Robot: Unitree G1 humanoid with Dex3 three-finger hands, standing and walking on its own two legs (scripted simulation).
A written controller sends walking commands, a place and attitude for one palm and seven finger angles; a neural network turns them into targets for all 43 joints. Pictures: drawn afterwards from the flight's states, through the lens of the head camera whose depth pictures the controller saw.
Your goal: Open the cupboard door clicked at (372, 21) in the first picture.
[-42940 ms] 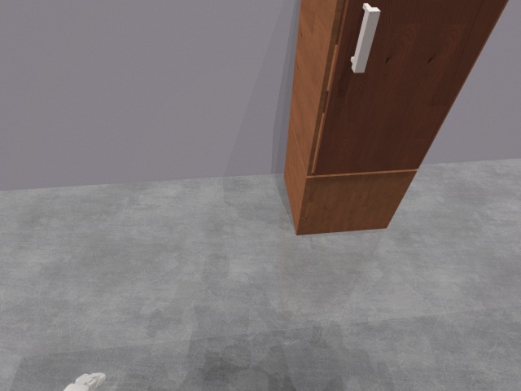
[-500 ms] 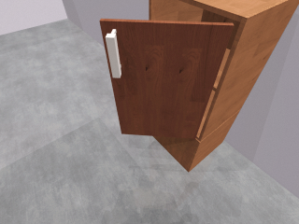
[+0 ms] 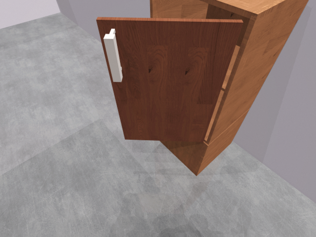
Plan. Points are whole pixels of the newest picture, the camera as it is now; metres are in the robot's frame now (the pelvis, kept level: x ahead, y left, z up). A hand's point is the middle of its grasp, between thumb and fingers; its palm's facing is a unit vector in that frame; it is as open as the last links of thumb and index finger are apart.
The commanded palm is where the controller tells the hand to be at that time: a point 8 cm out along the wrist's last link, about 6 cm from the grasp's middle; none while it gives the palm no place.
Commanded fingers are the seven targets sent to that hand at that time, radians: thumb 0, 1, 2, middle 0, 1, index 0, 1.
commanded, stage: look again from close up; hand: left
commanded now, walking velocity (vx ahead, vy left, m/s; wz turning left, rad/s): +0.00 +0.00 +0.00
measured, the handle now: (115, 56) +0.57 +0.17 +0.15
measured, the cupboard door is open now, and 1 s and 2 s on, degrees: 46 46 46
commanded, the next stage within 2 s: raise the hand with hooked fingers in 0.40 s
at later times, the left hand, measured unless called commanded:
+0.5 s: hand out of the picture +0.04 +0.15 -0.17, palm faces +0.01 -0.98 -0.21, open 7.3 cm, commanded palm +0.11 +0.20 -0.07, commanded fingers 0.00 0.88 0.89 -0.20 -0.31 -0.20 -0.31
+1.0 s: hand (89, 221) +0.16 +0.17 -0.01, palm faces +0.14 -0.99 -0.04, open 9.1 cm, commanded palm +0.15 +0.22 +0.01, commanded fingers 0.00 0.29 0.64 -0.24 -0.69 -0.24 -0.69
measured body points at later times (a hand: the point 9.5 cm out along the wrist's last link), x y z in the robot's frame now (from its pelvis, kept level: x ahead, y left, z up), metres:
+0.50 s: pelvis +0.02 -0.03 +0.00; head +0.04 -0.04 +0.45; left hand +0.04 +0.20 -0.15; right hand +0.04 -0.26 -0.16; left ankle -0.02 +0.07 -0.74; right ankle +0.01 -0.16 -0.74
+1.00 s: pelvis -0.01 -0.07 -0.06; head +0.02 -0.06 +0.39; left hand +0.14 +0.22 -0.01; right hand +0.23 -0.30 -0.09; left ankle -0.02 +0.07 -0.74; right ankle +0.01 -0.16 -0.74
